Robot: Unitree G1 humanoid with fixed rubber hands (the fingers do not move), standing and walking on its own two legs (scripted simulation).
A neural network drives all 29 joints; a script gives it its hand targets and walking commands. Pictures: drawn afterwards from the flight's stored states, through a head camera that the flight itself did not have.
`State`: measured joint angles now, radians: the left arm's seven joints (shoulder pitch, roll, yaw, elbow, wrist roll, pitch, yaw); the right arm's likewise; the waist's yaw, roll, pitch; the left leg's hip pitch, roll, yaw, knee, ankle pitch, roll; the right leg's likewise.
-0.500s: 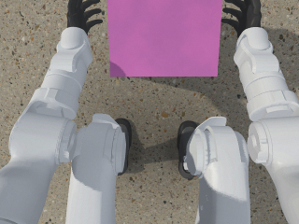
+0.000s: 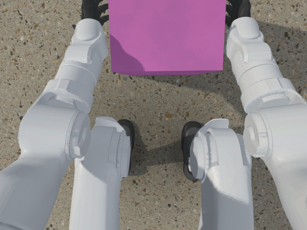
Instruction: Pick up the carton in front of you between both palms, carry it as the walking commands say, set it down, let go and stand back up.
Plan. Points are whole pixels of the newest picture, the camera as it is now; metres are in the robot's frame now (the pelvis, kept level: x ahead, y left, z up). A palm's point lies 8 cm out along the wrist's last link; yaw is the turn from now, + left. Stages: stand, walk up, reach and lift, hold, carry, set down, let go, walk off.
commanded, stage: reach and lift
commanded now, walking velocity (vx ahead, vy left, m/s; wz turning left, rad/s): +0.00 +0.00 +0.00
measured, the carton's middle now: (164, 32) +0.52 -0.01 -0.24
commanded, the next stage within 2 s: none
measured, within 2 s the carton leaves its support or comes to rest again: leaves its support in 0.08 s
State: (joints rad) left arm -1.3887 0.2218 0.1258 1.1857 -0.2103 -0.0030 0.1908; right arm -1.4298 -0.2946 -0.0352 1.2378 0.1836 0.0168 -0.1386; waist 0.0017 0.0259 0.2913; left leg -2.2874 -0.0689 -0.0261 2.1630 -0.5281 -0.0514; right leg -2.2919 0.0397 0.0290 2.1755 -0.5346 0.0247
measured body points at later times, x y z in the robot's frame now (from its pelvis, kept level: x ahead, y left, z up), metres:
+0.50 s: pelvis +0.00 +0.00 +0.08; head +0.26 -0.01 +0.45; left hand +0.50 +0.13 +0.00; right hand +0.50 -0.17 +0.00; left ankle +0.12 +0.13 -0.33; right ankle +0.12 -0.12 -0.34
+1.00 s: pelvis +0.04 +0.00 +0.21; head +0.22 -0.01 +0.62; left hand +0.47 +0.14 +0.15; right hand +0.47 -0.17 +0.15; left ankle +0.12 +0.13 -0.33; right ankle +0.12 -0.12 -0.33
